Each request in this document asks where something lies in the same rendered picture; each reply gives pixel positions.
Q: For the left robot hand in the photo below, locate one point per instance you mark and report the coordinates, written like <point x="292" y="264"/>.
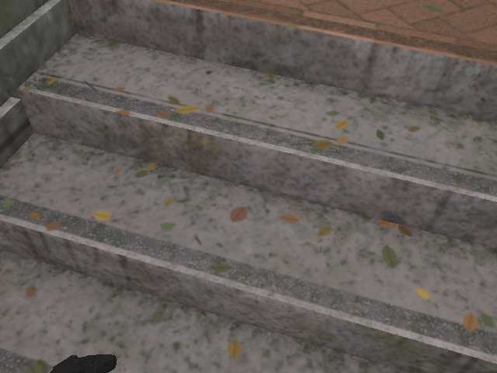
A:
<point x="100" y="363"/>

